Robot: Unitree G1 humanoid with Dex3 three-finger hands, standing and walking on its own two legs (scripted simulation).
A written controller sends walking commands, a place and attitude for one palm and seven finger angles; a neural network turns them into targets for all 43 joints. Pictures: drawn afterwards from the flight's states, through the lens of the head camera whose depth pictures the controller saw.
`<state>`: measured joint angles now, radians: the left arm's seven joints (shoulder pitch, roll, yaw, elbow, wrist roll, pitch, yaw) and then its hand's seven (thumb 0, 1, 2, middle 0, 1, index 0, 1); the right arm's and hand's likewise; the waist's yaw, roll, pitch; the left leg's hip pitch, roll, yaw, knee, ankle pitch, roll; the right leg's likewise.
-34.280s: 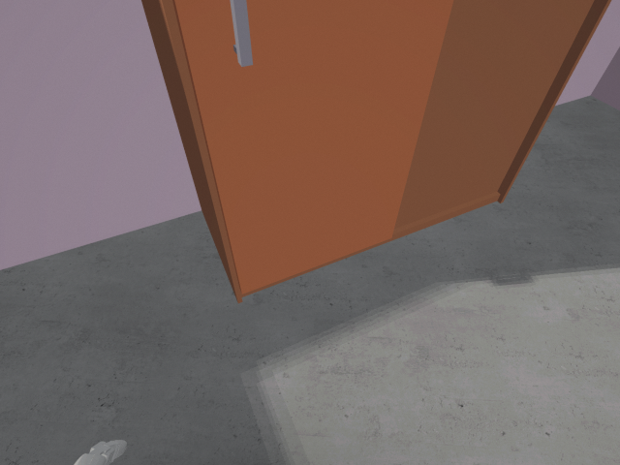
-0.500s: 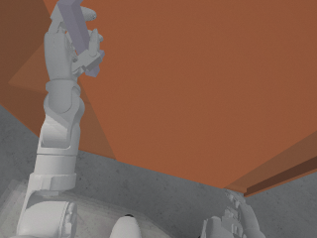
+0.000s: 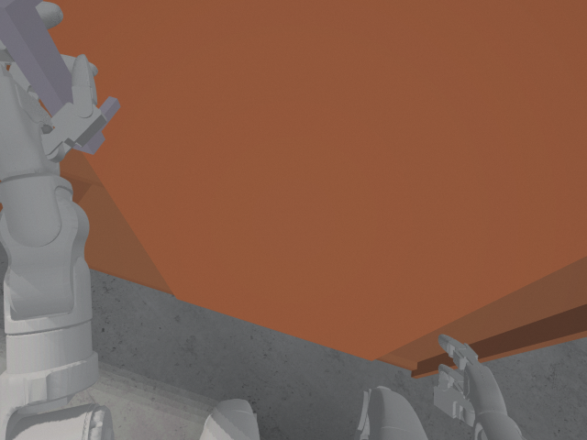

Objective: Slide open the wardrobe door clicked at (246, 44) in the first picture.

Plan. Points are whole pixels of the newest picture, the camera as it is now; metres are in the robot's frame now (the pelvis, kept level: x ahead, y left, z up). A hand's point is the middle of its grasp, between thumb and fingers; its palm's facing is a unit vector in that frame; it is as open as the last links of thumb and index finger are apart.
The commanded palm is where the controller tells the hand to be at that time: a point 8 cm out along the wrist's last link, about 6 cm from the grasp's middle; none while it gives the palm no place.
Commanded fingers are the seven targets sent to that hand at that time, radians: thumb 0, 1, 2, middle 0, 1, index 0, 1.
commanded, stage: stop walking and hold the door there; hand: left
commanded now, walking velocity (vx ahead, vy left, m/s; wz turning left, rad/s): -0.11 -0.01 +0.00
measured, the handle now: (70, 69) +0.37 +0.32 +0.21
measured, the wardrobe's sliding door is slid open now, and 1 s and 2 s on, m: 0.49 0.49 0.49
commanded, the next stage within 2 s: none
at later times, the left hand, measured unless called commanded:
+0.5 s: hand (79, 105) +0.35 +0.30 +0.20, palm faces +0.67 -0.69 -0.29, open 6.4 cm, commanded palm +0.29 +0.33 +0.16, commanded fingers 0.00 0.90 0.90 -0.45 -1.40 -0.45 -1.40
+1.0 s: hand (80, 106) +0.34 +0.30 +0.20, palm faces +0.57 -0.79 -0.22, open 6.0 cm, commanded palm +0.29 +0.34 +0.16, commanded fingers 0.00 0.90 0.90 -0.45 -1.40 -0.45 -1.40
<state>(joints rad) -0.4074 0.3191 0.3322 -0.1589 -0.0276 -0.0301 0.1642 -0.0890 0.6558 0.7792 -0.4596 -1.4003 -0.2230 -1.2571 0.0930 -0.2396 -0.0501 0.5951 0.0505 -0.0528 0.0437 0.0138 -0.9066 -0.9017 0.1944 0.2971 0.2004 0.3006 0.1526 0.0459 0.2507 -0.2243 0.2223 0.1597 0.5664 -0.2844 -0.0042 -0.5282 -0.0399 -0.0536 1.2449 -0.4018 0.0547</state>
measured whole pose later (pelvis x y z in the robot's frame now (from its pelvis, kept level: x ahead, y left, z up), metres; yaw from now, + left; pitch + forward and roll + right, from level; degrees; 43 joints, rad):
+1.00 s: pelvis -0.05 -0.03 -0.01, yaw -13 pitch -1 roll -2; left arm -0.29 0.65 0.63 0.52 -0.05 -0.13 0.12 -0.17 0.61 0.70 -0.46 -1.40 -0.38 -1.40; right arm 0.29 -0.24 0.05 0.72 0.04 -0.05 -0.06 0.01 -0.90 -0.90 0.20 0.30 0.21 0.30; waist -0.02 0.05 -0.02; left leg -0.34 0.08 0.11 0.62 -0.30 0.00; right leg -0.20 0.00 -0.10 0.51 -0.29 -0.02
